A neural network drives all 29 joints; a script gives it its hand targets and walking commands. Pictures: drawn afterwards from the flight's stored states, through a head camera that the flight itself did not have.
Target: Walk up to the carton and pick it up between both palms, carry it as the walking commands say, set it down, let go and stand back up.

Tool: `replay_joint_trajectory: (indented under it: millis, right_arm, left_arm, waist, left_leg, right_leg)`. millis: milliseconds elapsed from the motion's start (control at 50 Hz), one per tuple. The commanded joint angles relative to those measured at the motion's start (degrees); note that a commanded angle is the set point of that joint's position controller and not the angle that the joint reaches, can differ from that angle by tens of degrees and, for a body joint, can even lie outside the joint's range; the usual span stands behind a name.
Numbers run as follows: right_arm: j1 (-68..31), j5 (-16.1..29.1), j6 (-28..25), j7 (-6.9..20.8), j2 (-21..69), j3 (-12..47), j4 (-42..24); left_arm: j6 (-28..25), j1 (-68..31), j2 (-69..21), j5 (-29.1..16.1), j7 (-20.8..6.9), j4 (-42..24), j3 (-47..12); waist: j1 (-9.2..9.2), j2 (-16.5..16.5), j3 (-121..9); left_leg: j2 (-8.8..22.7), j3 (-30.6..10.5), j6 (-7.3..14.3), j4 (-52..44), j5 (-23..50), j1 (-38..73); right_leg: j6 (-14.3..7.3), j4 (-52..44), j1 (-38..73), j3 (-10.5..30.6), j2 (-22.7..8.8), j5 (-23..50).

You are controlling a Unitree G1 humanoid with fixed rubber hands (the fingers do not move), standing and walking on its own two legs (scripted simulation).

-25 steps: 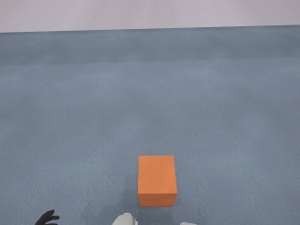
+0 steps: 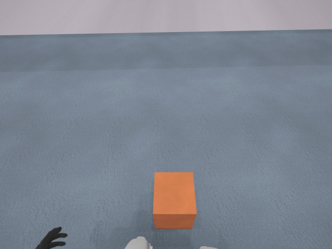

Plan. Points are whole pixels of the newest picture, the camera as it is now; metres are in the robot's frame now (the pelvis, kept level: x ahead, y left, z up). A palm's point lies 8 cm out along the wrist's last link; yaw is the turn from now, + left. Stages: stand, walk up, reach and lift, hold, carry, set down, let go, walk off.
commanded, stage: walk up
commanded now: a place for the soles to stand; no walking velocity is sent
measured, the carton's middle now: (173, 201) +0.46 +0.01 -0.60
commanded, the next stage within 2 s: none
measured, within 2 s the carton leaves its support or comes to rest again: neither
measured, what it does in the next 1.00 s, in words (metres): stands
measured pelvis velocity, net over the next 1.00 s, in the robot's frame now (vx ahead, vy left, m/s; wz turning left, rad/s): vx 0.00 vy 0.00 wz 0.01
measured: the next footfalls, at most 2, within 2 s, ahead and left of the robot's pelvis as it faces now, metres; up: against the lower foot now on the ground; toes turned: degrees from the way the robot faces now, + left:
none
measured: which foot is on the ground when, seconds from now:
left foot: down 0.00-1.00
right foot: down 0.00-1.00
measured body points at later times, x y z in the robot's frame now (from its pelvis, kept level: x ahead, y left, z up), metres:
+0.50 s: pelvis +0.00 +0.00 +0.00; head +0.01 +0.00 +0.45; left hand +0.12 +0.33 -0.10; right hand +0.08 -0.36 -0.09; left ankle +0.09 +0.16 -0.69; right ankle +0.03 -0.11 -0.69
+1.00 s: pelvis +0.00 +0.00 +0.00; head +0.02 +0.01 +0.45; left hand +0.13 +0.34 -0.10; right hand +0.09 -0.35 -0.08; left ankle +0.08 +0.16 -0.69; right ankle +0.03 -0.11 -0.69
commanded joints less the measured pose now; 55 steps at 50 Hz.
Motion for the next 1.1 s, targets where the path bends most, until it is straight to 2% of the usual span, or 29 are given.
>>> replay_joint_trajectory:
  millis: [0,60,100,120,180,240,280,340,380,400,420,460,480,540,580,620,660,680,720,740,800,820,840,880,920,940,960,1020,1080]
  right_arm:
    - [-0.2,-0.6,0.1,-0.6,-11.7,-2.7,-2.6]
    - [5.5,-0.9,-1.0,0.0,-11.7,-3.2,-1.3]
    - [3.1,-2.0,-1.7,-0.2,-15.1,-3.7,-2.6]
    - [1.3,-2.0,-1.5,-0.5,-16.5,-3.4,-3.6]
    - [-2.8,-1.9,-0.4,-0.6,-14.2,-2.5,-4.0]
    - [-2.9,-0.7,0.1,-0.4,-10.6,-2.1,-3.4]
    - [1.1,-0.7,0.0,-0.4,-11.4,-2.8,-2.2]
    - [4.9,-0.9,-1.2,0.0,-11.7,-3.2,-1.5]
    - [3.6,-2.0,-1.5,-0.1,-15.5,-3.8,-2.5]
    - [1.7,-1.9,-1.3,-0.4,-16.5,-3.5,-3.5]
    - [0.2,-1.8,-1.3,-0.6,-16.9,-3.3,-3.7]
    - [-3.6,-1.9,-0.6,-0.6,-14.4,-2.5,-3.6]
    - [-3.8,-1.3,-0.2,-0.6,-13.0,-2.1,-4.1]
    - [-2.4,-0.7,0.2,-0.5,-10.7,-2.2,-3.5]
    - [2.2,-0.6,-0.2,-0.1,-11.6,-2.8,-2.3]
    - [5.4,-0.9,-1.2,0.0,-10.8,-2.9,-1.7]
    - [3.3,-1.7,-1.7,-0.2,-14.8,-3.6,-2.6]
    - [2.1,-1.6,-1.5,-0.4,-16.0,-3.3,-3.8]
    - [-1.8,-1.3,-1.0,-0.7,-15.5,-2.9,-4.0]
    - [-2.5,-1.5,-0.4,-0.7,-13.6,-2.7,-4.2]
    - [-3.6,0.1,0.1,-0.6,-9.9,-1.8,-4.1]
    - [-1.3,-0.7,0.1,-0.8,-10.3,-2.2,-3.6]
    - [1.0,-0.4,-0.1,-0.6,-10.7,-2.6,-2.8]
    - [4.2,-0.7,-0.7,-0.2,-10.8,-2.9,-1.5]
    - [3.9,-1.5,-1.5,-0.2,-13.9,-3.6,-2.5]
    - [3.2,-1.6,-1.4,-0.4,-15.9,-3.5,-3.1]
    - [1.4,-1.7,-1.3,-0.5,-16.5,-3.3,-3.2]
    - [-3.9,-1.7,-0.4,-0.6,-14.5,-2.6,-4.1]
    - [-3.5,-0.7,0.1,-0.4,-10.5,-1.9,-3.8]
  left_arm:
    - [-0.9,-3.8,15.8,1.9,0.1,-4.2,4.4]
    - [-0.6,-6.2,12.7,1.2,0.2,-5.1,3.3]
    - [0.0,-2.7,8.1,0.7,0.2,-4.9,2.5]
    - [-0.1,-1.6,10.2,0.7,0.2,-4.3,3.1]
    - [-1.0,1.7,10.8,1.3,0.2,-2.2,3.8]
    - [-1.1,0.7,14.8,1.6,-0.1,-3.0,4.3]
    - [-0.9,-4.1,15.5,1.7,0.0,-4.5,4.5]
    - [-0.7,-5.5,12.0,0.9,0.1,-5.5,3.1]
    - [-0.2,-2.3,9.1,0.6,0.2,-4.8,2.6]
    - [0.0,-1.2,9.7,0.6,0.2,-4.4,3.0]
    - [-0.2,0.2,10.3,0.5,0.3,-4.0,3.0]
    - [-0.8,1.7,9.8,1.1,0.1,-2.3,3.3]
    - [-1.1,2.4,11.3,1.4,0.2,-2.0,3.8]
    - [-1.1,-1.2,15.4,1.5,0.1,-3.9,4.3]
    - [-1.1,-5.0,15.4,1.5,0.2,-4.8,4.3]
    - [-0.8,-5.5,12.5,1.0,0.3,-5.4,3.3]
    - [-0.5,-2.3,8.7,0.5,0.5,-5.3,2.5]
    - [-0.2,-1.3,10.0,0.4,0.6,-4.9,3.0]
    - [-0.8,0.9,9.6,0.4,0.6,-3.3,3.0]
    - [-1.1,1.3,10.1,1.1,0.7,-2.6,3.4]
    - [-1.2,0.0,14.8,1.2,0.5,-3.4,4.1]
    - [-1.2,-2.4,15.4,1.4,0.5,-4.3,4.2]
    - [-1.1,-4.2,15.2,1.4,0.4,-4.6,4.3]
    - [-0.8,-5.9,13.5,1.1,0.4,-5.0,3.5]
    - [-0.2,-4.4,9.5,0.8,0.5,-5.3,2.5]
    - [0.1,-2.9,9.7,0.6,0.6,-5.0,2.8]
    - [0.1,-2.3,10.4,0.6,0.6,-4.4,2.9]
    - [-0.8,1.2,10.3,1.1,0.4,-2.5,3.2]
    - [-1.1,0.2,14.3,1.5,0.2,-3.1,4.1]
  waist:
    - [0.19,-6.6,-2.4]
    - [-2.92,-2.6,-5.2]
    - [-0.49,11.1,-7.1]
    - [-0.18,9.6,-6.7]
    - [1.92,6.8,-6.3]
    - [1.68,-5.3,-2.5]
    - [-0.22,-6.9,-1.3]
    - [-2.77,-1.6,-4.9]
    - [-0.94,11.1,-8.4]
    - [-0.16,10.1,-7.7]
    - [0.57,8.2,-8.1]
    - [2.29,7.8,-6.2]
    - [2.59,3.5,-5.6]
    - [1.47,-7.9,-2.1]
    - [-0.79,-6.9,-2.8]
    - [-3.02,-3.0,-5.2]
    - [-0.73,11.1,-9.2]
    - [-0.64,8.8,-9.7]
    - [1.26,7.7,-9.7]
    - [1.6,4.8,-8.2]
    - [1.89,-6.2,-4.0]
    - [0.84,-6.3,-3.6]
    - [-0.46,-6.1,-4.0]
    - [-2.54,-4.2,-5.7]
    - [-1.58,7.5,-7.0]
    - [-0.88,11.3,-7.9]
    - [-0.92,10.8,-7.2]
    - [2.3,7.2,-5.9]
    - [2.1,-5.3,-3.9]
  left_leg:
    - [-2.9,4.5,4.5,5.9,-11.2,-3.6]
    - [-0.5,-0.4,6.1,-9.2,-3.7,8.0]
    - [10.4,-26.4,12.1,-21.5,-5.9,9.5]
    - [13.0,-31.6,15.7,-21.9,-4.6,6.7]
    - [9.6,-23.2,13.1,-16.9,-3.0,-3.1]
    - [-2.5,-1.8,5.6,-2.5,-9.0,-8.3]
    - [-2.2,4.0,4.2,4.3,-9.6,-2.9]
    - [-0.8,-0.6,5.8,-8.5,-2.4,9.4]
    - [9.7,-24.3,11.9,-19.9,-2.6,10.6]
    - [13.1,-31.9,15.8,-21.5,-2.5,7.8]
    - [13.7,-32.3,17.2,-20.5,0.6,6.6]
    - [10.5,-23.9,13.6,-17.4,1.0,-1.2]
    - [6.8,-18.7,10.5,-13.9,0.5,-4.9]
    - [-4.0,3.1,4.8,4.4,-8.9,-7.5]
    - [-1.7,4.2,4.2,5.0,-9.5,0.6]
    - [-0.6,1.7,5.3,-7.4,1.4,8.2]
    - [9.4,-22.7,11.4,-18.0,6.5,10.6]
    - [13.0,-30.0,16.3,-17.9,9.9,9.9]
    - [11.8,-26.3,16.2,-14.3,14.0,5.7]
    - [9.3,-20.7,12.9,-11.9,12.2,0.9]
    - [-3.6,1.2,5.4,2.5,1.1,-6.1]
    - [-2.7,4.3,4.5,4.4,-7.3,-4.3]
    - [-2.1,4.3,4.4,4.4,-9.4,-1.5]
    - [-1.0,3.0,5.4,-4.4,-1.6,6.5]
    - [6.4,-17.5,9.7,-16.1,2.3,9.1]
    - [11.4,-28.0,14.6,-19.6,1.1,8.2]
    - [13.5,-31.5,16.6,-20.9,2.7,6.7]
    - [9.5,-23.3,13.3,-16.6,2.6,-2.1]
    - [-2.1,-2.7,6.0,-2.2,-5.1,-8.1]
  right_leg:
    - [-12.3,-29.5,0.8,23.9,-19.3,-12.3]
    - [-5.9,-17.1,-2.4,10.8,-10.2,-3.6]
    - [-0.5,-0.1,-6.3,1.8,-1.8,-3.7]
    - [-0.6,0.1,-4.5,4.4,-2.3,-7.3]
    - [-2.2,-10.6,6.0,5.4,-3.3,-6.4]
    - [-8.0,-28.1,5.5,18.5,-12.4,-18.3]
    - [-11.5,-29.7,-0.1,22.1,-18.2,-15.3]
    - [-6.1,-17.1,-3.8,11.0,-10.5,-0.8]
    - [-0.3,-0.8,-5.4,1.7,-2.2,-3.3]
    - [-0.3,0.8,-3.9,3.9,-1.9,-7.2]
    - [-0.8,-0.8,-2.2,4.7,-2.0,-8.1]
    - [-1.6,-8.8,4.6,4.0,-2.5,-5.6]
    - [-2.8,-15.1,7.9,6.9,-4.4,-6.8]
    - [-10.6,-30.4,4.8,23.8,-17.7,-12.0]
    - [-12.1,-27.1,-0.7,20.2,-18.5,-5.7]
    - [-6.6,-17.0,-1.4,11.2,-11.6,5.1]
    - [-0.3,0.3,-3.4,1.8,-2.5,4.8]
    - [0.0,0.1,-2.6,3.4,-1.7,-2.8]
    - [-0.8,-6.2,3.3,3.9,-2.1,-1.8]
    - [-1.7,-11.2,6.3,5.1,-3.5,1.1]
    - [-9.4,-26.7,7.6,18.7,-14.7,-3.4]
    - [-11.6,-26.6,5.3,20.9,-18.4,-2.1]
    - [-12.3,-25.3,3.6,20.1,-18.7,1.2]
    - [-8.0,-19.0,0.3,12.5,-13.4,4.5]
    - [-1.3,-4.2,-4.0,2.9,-4.0,2.2]
    - [-0.3,0.2,-3.7,2.1,-1.7,-2.4]
    - [-0.1,0.8,-2.3,4.0,-1.7,-8.1]
    - [-2.0,-10.2,5.7,4.6,-2.6,-5.2]
    - [-8.1,-27.3,7.5,17.9,-12.3,-14.8]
